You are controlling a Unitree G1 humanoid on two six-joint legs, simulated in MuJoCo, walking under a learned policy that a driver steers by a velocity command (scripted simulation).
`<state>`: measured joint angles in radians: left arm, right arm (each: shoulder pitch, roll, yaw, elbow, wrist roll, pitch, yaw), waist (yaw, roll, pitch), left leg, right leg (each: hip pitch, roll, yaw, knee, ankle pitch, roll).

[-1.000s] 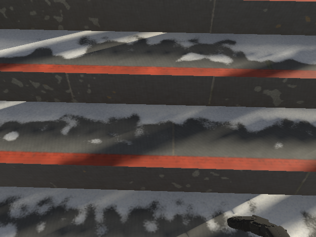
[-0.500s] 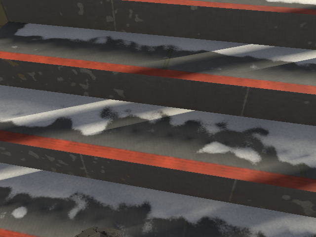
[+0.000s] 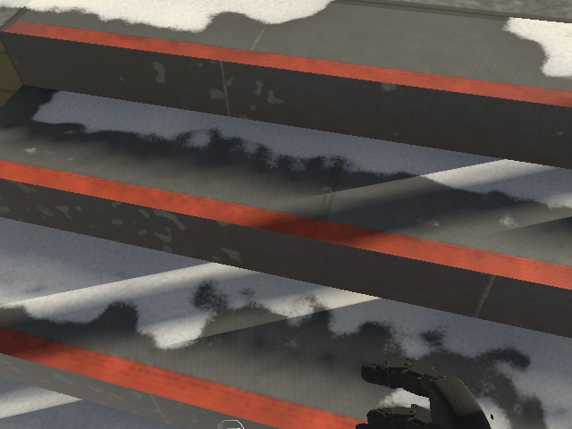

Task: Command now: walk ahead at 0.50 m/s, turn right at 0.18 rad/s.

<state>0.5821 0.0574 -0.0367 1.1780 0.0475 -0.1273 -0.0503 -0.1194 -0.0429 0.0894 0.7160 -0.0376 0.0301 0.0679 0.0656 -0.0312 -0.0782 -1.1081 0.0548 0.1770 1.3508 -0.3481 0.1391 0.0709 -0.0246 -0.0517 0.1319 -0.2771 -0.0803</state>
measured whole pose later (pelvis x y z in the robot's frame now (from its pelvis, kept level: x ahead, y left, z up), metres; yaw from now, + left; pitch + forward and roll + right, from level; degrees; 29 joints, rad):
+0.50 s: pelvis +0.29 +0.00 +0.14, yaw -13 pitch +6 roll +0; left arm -0.08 0.09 -0.05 0.85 0.02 0.01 -0.09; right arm 0.49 -0.06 0.06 1.17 -0.13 -0.09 0.07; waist -0.04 0.03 -0.14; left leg 0.02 0.04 0.32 0.23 -0.35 0.00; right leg -1.27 -0.08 -0.07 1.60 -0.19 -0.24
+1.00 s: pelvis +0.58 -0.08 +0.29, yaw -30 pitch +7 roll +1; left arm 0.54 0.08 -0.03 1.11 0.04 -0.11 -0.08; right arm -0.09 -0.12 0.08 0.74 -0.05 -0.02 0.03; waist 0.08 -0.04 -0.17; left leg -1.16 0.07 0.04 1.49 -0.38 0.06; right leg -0.20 0.05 0.21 0.45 -0.36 -0.06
